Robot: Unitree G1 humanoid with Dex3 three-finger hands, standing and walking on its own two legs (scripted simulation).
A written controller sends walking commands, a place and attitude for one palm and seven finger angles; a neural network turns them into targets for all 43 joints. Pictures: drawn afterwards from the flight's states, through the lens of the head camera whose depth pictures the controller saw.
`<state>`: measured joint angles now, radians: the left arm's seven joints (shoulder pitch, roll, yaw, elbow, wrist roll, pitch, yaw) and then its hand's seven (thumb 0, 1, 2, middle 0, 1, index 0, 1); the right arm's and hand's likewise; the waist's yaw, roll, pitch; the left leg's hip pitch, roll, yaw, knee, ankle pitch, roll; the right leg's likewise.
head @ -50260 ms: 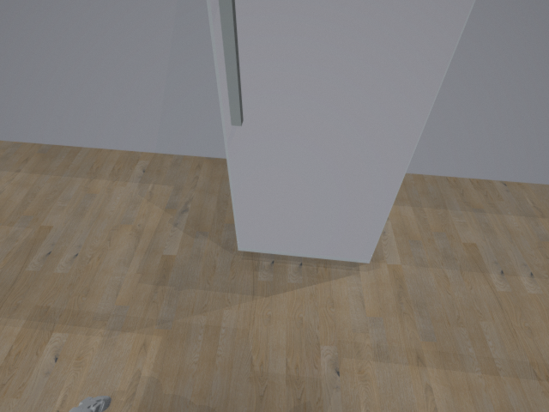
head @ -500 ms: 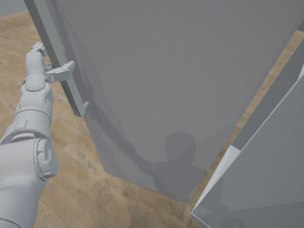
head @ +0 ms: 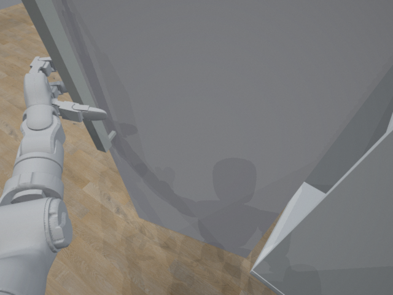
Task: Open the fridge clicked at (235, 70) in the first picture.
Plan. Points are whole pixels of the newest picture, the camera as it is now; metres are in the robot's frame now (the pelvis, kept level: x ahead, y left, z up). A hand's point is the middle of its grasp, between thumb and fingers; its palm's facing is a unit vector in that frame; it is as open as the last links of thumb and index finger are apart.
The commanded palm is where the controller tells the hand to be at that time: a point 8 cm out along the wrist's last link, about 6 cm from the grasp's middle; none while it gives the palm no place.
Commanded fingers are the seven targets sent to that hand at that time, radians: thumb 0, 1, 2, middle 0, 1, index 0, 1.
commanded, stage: slip the hand off the handle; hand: left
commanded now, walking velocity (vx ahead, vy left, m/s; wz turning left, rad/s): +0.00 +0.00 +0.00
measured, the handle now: (84, 84) +0.50 +0.23 +0.16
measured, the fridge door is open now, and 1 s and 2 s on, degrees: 107 107 107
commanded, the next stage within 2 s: draw the hand back to the body in 1.30 s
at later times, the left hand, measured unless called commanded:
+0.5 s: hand (41, 95) +0.47 +0.30 +0.16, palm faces +0.38 -0.91 -0.17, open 14.7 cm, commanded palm +0.43 +0.35 +0.16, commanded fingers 0.00 -0.55 0.20 -0.25 -1.15 -0.25 -1.15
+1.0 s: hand (21, 120) +0.41 +0.32 +0.15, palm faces +0.38 -0.91 -0.15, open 14.7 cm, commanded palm +0.35 +0.36 +0.16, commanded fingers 0.00 -0.55 0.20 -0.25 -1.15 -0.25 -1.15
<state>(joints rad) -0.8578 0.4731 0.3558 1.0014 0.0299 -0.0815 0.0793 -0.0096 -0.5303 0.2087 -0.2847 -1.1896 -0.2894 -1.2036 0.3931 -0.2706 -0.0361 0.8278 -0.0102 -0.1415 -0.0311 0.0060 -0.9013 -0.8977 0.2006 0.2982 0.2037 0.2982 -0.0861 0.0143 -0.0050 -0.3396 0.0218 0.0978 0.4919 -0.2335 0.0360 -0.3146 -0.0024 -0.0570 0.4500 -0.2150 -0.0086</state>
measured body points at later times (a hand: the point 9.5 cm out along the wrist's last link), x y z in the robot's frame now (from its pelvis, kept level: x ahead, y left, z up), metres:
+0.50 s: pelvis +0.00 +0.00 +0.00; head +0.06 +0.01 +0.44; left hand +0.44 +0.35 +0.17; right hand +0.03 -0.28 -0.12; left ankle +0.01 +0.09 -0.74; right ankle +0.01 -0.12 -0.74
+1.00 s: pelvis +0.01 +0.00 +0.00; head +0.03 +0.01 +0.45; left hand +0.38 +0.37 +0.16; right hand +0.08 -0.27 -0.12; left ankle +0.01 +0.09 -0.74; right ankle +0.01 -0.12 -0.74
